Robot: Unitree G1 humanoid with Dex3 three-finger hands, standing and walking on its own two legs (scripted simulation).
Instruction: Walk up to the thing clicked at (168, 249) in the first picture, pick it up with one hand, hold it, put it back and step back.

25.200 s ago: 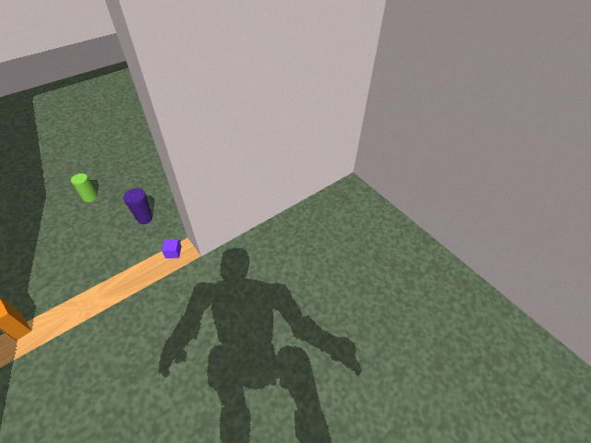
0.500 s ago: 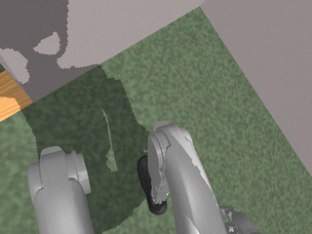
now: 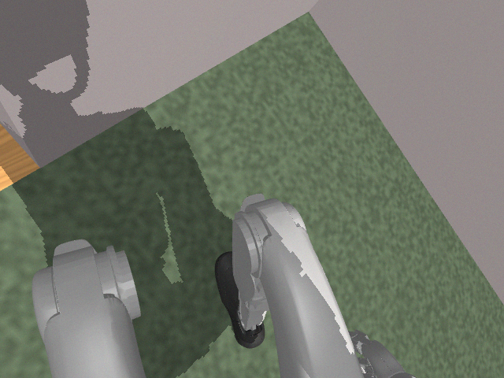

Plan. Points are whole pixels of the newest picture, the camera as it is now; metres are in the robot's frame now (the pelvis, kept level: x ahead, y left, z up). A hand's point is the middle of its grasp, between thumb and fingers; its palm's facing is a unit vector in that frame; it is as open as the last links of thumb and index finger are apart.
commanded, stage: close in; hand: left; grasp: from above
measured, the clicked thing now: out of the picture +0.48 +0.33 -0.29
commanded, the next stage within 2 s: rest palm in 0.04 s
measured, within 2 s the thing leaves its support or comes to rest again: neither
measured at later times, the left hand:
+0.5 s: hand out of the picture +0.47 +0.33 -0.21, palm faces -0.51 -0.04 -0.86, open 14.3 cm
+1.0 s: hand out of the picture +0.47 +0.33 -0.23, palm faces -0.49 -0.01 -0.87, open 14.2 cm
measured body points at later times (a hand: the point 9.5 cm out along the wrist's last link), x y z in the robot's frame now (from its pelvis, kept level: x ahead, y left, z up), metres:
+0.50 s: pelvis +0.00 +0.00 +0.00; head +0.27 +0.12 +0.33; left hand +0.49 +0.33 -0.16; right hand +0.05 -0.28 -0.06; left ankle +0.07 +0.11 -0.28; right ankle +0.12 -0.14 -0.28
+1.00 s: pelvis +0.01 +0.00 -0.01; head +0.27 +0.12 +0.33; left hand +0.49 +0.32 -0.18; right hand +0.06 -0.27 -0.07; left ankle +0.07 +0.11 -0.28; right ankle +0.12 -0.14 -0.28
